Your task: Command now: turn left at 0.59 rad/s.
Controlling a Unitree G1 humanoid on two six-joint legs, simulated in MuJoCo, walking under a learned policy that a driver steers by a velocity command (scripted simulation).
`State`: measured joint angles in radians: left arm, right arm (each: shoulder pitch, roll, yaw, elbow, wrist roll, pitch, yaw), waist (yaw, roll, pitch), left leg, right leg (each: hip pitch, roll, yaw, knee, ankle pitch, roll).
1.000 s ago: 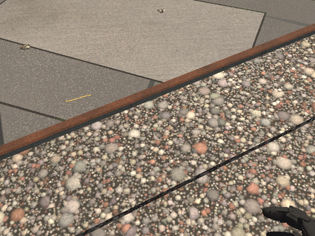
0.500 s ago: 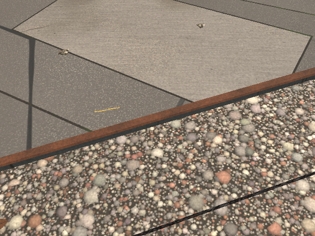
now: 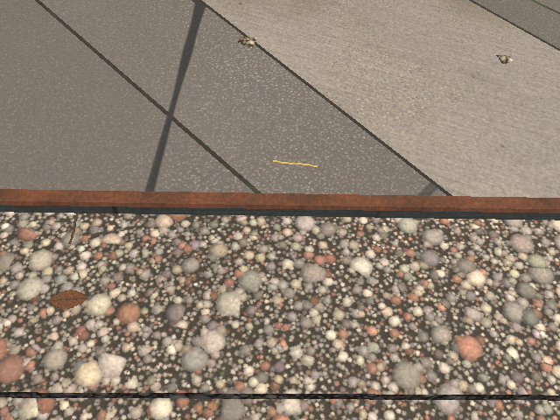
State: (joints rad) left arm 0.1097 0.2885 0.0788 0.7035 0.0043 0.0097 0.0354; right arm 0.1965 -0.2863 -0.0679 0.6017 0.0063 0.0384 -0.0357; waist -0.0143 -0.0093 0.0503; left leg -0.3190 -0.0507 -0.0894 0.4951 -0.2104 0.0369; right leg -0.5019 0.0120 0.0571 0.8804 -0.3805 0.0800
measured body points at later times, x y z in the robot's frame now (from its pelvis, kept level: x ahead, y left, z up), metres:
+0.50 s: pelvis +0.00 -0.02 +0.00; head +0.04 +0.00 +0.45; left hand +0.05 +0.29 -0.11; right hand +0.25 -0.22 -0.09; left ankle -0.01 +0.11 -0.72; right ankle +0.05 -0.14 -0.74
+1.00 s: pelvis +0.03 +0.01 -0.01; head +0.05 +0.02 +0.44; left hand +0.03 +0.32 -0.11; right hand +0.30 -0.12 -0.09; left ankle -0.01 +0.10 -0.74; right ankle +0.11 -0.11 -0.74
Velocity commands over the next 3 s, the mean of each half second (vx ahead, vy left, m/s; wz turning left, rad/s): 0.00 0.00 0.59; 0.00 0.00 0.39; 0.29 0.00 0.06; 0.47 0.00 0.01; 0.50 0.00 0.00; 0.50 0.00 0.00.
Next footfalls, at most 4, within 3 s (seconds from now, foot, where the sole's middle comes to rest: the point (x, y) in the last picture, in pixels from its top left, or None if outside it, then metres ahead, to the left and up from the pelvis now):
0.14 right None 0.09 -0.13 -0.78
0.54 left None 0.03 0.12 -0.78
1.00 right None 0.14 -0.09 -0.78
1.56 right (263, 413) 0.45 0.04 -0.75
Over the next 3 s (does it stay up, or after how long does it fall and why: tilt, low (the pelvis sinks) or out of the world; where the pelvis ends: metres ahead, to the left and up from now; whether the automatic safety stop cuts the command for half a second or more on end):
stays up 0.83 0.38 0.04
